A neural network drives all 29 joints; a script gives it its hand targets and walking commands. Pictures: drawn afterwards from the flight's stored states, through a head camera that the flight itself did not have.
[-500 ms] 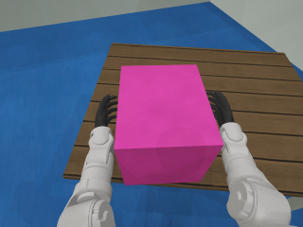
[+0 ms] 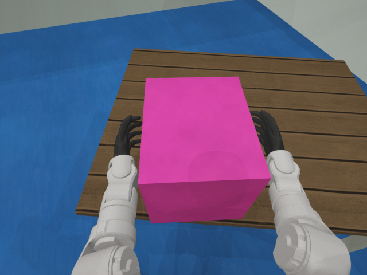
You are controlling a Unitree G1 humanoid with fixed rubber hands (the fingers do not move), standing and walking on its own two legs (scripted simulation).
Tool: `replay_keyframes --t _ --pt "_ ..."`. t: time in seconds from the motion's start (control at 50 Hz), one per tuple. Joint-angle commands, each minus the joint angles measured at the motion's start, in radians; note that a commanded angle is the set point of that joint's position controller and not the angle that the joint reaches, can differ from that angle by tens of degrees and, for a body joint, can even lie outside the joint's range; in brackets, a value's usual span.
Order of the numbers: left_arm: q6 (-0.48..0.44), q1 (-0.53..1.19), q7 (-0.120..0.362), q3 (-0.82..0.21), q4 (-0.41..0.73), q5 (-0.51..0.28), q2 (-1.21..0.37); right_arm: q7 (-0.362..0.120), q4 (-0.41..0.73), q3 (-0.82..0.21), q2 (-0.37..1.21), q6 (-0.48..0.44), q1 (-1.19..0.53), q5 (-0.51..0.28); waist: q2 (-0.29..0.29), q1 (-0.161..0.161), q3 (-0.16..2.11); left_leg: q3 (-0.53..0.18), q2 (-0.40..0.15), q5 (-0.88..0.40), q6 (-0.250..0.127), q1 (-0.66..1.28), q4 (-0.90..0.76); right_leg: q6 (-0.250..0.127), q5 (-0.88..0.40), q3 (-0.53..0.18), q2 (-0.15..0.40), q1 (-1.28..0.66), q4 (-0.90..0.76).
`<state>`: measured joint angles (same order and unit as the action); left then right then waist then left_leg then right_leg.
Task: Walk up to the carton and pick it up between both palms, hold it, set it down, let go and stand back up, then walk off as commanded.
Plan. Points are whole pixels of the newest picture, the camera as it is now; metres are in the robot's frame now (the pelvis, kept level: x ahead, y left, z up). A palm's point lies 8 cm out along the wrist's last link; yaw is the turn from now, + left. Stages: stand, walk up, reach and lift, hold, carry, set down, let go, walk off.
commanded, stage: set down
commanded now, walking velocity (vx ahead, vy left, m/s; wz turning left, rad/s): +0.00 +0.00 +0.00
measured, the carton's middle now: (194, 150) +0.44 +0.01 -0.02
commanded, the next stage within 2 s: none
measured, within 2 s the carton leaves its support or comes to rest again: neither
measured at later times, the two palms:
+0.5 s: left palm (125, 153) +0.39 +0.17 +0.03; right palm (270, 148) +0.42 -0.17 +0.04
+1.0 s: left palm (126, 151) +0.41 +0.18 +0.01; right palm (274, 144) +0.45 -0.19 +0.02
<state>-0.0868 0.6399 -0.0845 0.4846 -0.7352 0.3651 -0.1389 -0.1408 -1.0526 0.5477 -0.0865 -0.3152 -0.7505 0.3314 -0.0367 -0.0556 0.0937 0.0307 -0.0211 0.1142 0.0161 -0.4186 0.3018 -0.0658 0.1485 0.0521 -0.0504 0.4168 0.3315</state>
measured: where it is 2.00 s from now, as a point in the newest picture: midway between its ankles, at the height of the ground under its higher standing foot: outside the picture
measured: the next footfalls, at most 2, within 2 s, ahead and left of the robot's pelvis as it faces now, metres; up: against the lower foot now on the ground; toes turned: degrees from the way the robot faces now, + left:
none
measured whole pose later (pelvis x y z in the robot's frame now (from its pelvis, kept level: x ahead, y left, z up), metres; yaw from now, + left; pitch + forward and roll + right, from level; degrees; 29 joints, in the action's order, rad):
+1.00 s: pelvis -0.01 +0.00 -0.03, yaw -2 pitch +25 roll -1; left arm -0.24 0.88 -0.20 0.11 -1.20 -0.10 0.06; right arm -0.07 -1.48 -0.07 -0.36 -0.31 -1.00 -0.29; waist -0.01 -0.14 0.25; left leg 0.05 -0.06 0.20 0.02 -0.80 0.57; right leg -0.07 0.19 0.04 -0.08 0.78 0.53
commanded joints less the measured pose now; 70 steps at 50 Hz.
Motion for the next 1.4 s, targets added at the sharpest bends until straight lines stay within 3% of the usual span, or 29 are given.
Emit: replay_keyframes --t 0.0,0.22,0.3,0.42,0.44,0.46,0.54,0.6,0.62,0.64,0.66,0.74,0.84,0.88,0.9,0.92,0.96,0.98,1.0,1.02,1.06,1.08,1.14,1.18,1.24,1.3,1.32,1.34,1.38 --pt "-0.008 0.389 0.047 -0.213 0.000 0.024 -0.370 -0.083 0.015 -0.210 0.350 -0.006 -0.419 0.046 -0.056 0.002 0.424 0.048 -0.016 -0.116 -0.034 0.108 -0.001 0.098 -0.351 0.010 0.073 -0.286 0.036" --pt "-0.012 0.364 0.036 -0.219 -0.008 0.028 -0.376 -0.084 -0.028 -0.172 0.329 0.001 -0.400 0.064 -0.047 0.012 0.409 0.054 -0.018 -0.118 -0.031 0.152 0.004 0.088 -0.289 0.024 0.057 -0.196 0.020" --pt "-0.024 0.346 0.007 -0.200 -0.013 -0.003 -0.237 -0.054 -0.033 -0.165 0.188 0.000 -0.377 0.032 -0.045 0.006 0.410 0.050 -0.023 -0.115 -0.026 0.131 0.019 0.081 -0.282 0.009 0.056 -0.222 0.025" --pt "-0.055 0.418 -0.083 -0.220 -0.040 -0.131 0.019 0.025 -0.024 -0.216 -0.056 0.016 -0.455 -0.126 -0.044 -0.032 0.438 0.072 -0.013 -0.038 -0.032 0.042 0.048 0.080 -0.179 -0.040 0.064 -0.183 0.031" --pt "-0.061 0.420 -0.096 -0.244 -0.064 -0.169 0.054 0.040 -0.025 -0.247 -0.134 0.006 -0.463 -0.172 -0.055 -0.010 0.471 0.065 -0.017 -0.069 -0.021 0.033 0.074 0.079 -0.227 -0.044 0.059 -0.181 0.037" --pt "-0.065 0.439 -0.112 -0.262 -0.106 -0.195 0.077 0.051 -0.088 -0.306 -0.157 0.016 -0.480 -0.243 -0.015 -0.044 0.453 0.055 -0.022 -0.059 -0.014 0.012 0.087 0.073 -0.208 -0.057 0.058 -0.172 0.053" --pt "-0.141 0.524 -0.146 -0.319 -0.136 -0.297 0.107 0.089 -0.103 -0.393 -0.185 -0.003 -0.596 -0.373 -0.006 -0.048 0.711 0.051 -0.018 -0.132 0.012 -0.042 0.171 0.079 -0.343 -0.064 0.044 -0.155 0.121" --pt "-0.178 0.592 -0.153 -0.325 -0.194 -0.328 0.141 0.092 -0.136 -0.463 -0.183 -0.005 -0.647 -0.425 -0.020 -0.083 0.762 0.040 -0.019 -0.147 0.016 -0.027 0.213 0.069 -0.246 -0.069 0.027 -0.083 0.142" --pt "-0.183 0.585 -0.149 -0.353 -0.220 -0.336 0.116 0.099 -0.183 -0.437 -0.188 -0.008 -0.644 -0.417 -0.028 -0.043 0.782 0.036 -0.019 -0.164 0.021 -0.027 0.213 0.074 -0.274 -0.052 0.019 -0.080 0.140" --pt "-0.191 0.601 -0.144 -0.339 -0.222 -0.335 0.143 0.098 -0.192 -0.478 -0.210 -0.020 -0.660 -0.449 -0.003 -0.075 0.802 0.034 -0.022 -0.218 0.032 -0.039 0.223 0.072 -0.337 -0.060 0.021 -0.095 0.161" --pt "-0.191 0.580 -0.149 -0.343 -0.232 -0.347 0.191 0.099 -0.200 -0.473 -0.297 -0.031 -0.655 -0.470 0.034 -0.076 0.853 0.040 -0.020 -0.253 0.041 -0.029 0.228 0.068 -0.388 -0.056 0.014 -0.102 0.174" --pt "-0.207 0.592 -0.149 -0.358 -0.189 -0.395 0.227 0.099 -0.220 -0.540 -0.406 -0.068 -0.685 -0.570 0.014 -0.065 0.909 0.022 -0.024 -0.371 0.078 0.009 0.272 0.074 -0.460 -0.032 -0.016 -0.074 0.188" --pt "-0.187 0.571 -0.118 -0.389 -0.346 -0.415 0.222 0.076 -0.366 -0.604 -0.401 -0.031 -0.654 -0.589 -0.098 -0.057 0.693 0.008 -0.032 -0.192 0.040 -0.031 0.258 0.070 -0.252 -0.030 -0.014 0.019 0.170" --pt "-0.193 0.604 -0.112 -0.392 -0.408 -0.433 0.264 0.070 -0.379 -0.593 -0.409 -0.029 -0.676 -0.588 -0.096 -0.051 0.678 0.018 -0.019 -0.120 0.029 -0.103 0.253 0.079 -0.207 -0.036 -0.006 0.033 0.184" --pt "-0.199 0.630 -0.120 -0.382 -0.311 -0.455 0.299 0.068 -0.286 -0.602 -0.444 -0.038 -0.710 -0.621 -0.091 -0.065 0.779 0.018 -0.016 -0.173 0.039 -0.101 0.276 0.076 -0.254 -0.038 -0.011 -0.007 0.208" --pt "-0.204 0.575 -0.112 -0.386 -0.357 -0.470 0.286 0.067 -0.273 -0.637 -0.420 -0.042 -0.698 -0.634 -0.138 -0.062 0.781 0.022 -0.012 -0.219 0.037 -0.142 0.290 0.085 -0.351 -0.054 -0.004 -0.047 0.224" --pt "-0.206 0.609 -0.112 -0.365 -0.208 -0.490 0.341 0.070 -0.156 -0.630 -0.512 -0.066 -0.740 -0.676 -0.095 -0.066 0.939 0.028 -0.017 -0.329 0.061 -0.106 0.302 0.096 -0.530 -0.051 -0.008 -0.115 0.256" --pt "-0.208 0.609 -0.104 -0.388 -0.272 -0.504 0.329 0.066 -0.214 -0.646 -0.481 -0.062 -0.735 -0.693 -0.078 -0.052 0.915 0.021 -0.020 -0.308 0.062 -0.152 0.305 0.097 -0.534 -0.052 -0.005 -0.123 0.271" --pt "-0.201 0.652 -0.109 -0.367 -0.193 -0.491 0.379 0.060 -0.189 -0.641 -0.524 -0.060 -0.736 -0.704 -0.038 -0.073 0.961 0.031 -0.016 -0.329 0.066 -0.129 0.300 0.101 -0.572 -0.055 -0.001 -0.133 0.269" --pt "-0.185 0.620 -0.097 -0.405 -0.280 -0.490 0.349 0.050 -0.264 -0.680 -0.492 -0.043 -0.704 -0.721 -0.045 -0.066 0.887 0.016 -0.021 -0.296 0.057 -0.155 0.306 0.099 -0.531 -0.058 -0.001 -0.104 0.270" --pt "-0.178 0.633 -0.093 -0.387 -0.263 -0.477 0.362 0.041 -0.287 -0.683 -0.488 -0.031 -0.709 -0.725 -0.027 -0.083 0.885 0.025 -0.014 -0.256 0.045 -0.153 0.287 0.105 -0.487 -0.056 0.009 -0.091 0.260" --pt "-0.165 0.646 -0.097 -0.403 -0.165 -0.503 0.363 0.037 -0.215 -0.661 -0.530 -0.030 -0.722 -0.737 -0.042 -0.059 0.975 0.019 -0.015 -0.286 0.049 -0.107 0.294 0.105 -0.497 -0.042 -0.010 -0.072 0.259" --pt "-0.136 0.647 -0.098 -0.410 -0.054 -0.516 0.382 0.032 -0.154 -0.691 -0.541 -0.008 -0.724 -0.793 -0.002 -0.079 1.022 0.023 -0.013 -0.327 0.058 -0.077 0.309 0.106 -0.559 -0.051 0.003 -0.096 0.258" --pt "-0.089 0.666 -0.091 -0.412 -0.024 -0.522 0.396 0.025 -0.093 -0.689 -0.575 0.018 -0.753 -0.805 -0.047 -0.055 1.008 0.015 -0.010 -0.271 0.039 -0.118 0.294 0.118 -0.553 -0.059 0.006 -0.144 0.264" --pt "-0.061 0.660 -0.070 -0.385 -0.158 -0.514 0.429 0.030 -0.133 -0.711 -0.539 0.070 -0.751 -0.768 -0.164 -0.039 0.877 0.009 0.005 -0.100 -0.004 -0.274 0.247 0.141 -0.495 -0.092 0.035 -0.212 0.262" --pt "-0.043 0.644 -0.053 -0.326 -0.135 -0.526 0.501 0.029 -0.044 -0.772 -0.525 0.105 -0.749 -0.801 -0.217 -0.087 0.841 0.019 0.019 -0.047 -0.023 -0.340 0.245 0.152 -0.420 -0.168 0.082 -0.316 0.253" --pt "-0.036 0.692 -0.053 -0.341 -0.161 -0.539 0.503 0.036 -0.058 -0.765 -0.522 0.118 -0.790 -0.798 -0.204 -0.063 0.828 0.009 0.019 -0.031 -0.026 -0.378 0.240 0.155 -0.428 -0.172 0.090 -0.342 0.261" --pt "-0.045 0.668 -0.052 -0.320 -0.173 -0.549 0.510 0.043 -0.013 -0.769 -0.507 0.121 -0.808 -0.804 -0.231 -0.081 0.834 0.019 0.024 -0.024 -0.029 -0.412 0.235 0.156 -0.421 -0.190 0.094 -0.354 0.253" --pt "-0.002 0.714 -0.063 -0.337 -0.129 -0.559 0.536 0.042 -0.012 -0.750 -0.552 0.149 -0.800 -0.831 -0.164 -0.072 0.852 0.023 0.018 -0.048 -0.018 -0.349 0.216 0.150 -0.411 -0.176 0.076 -0.337 0.246"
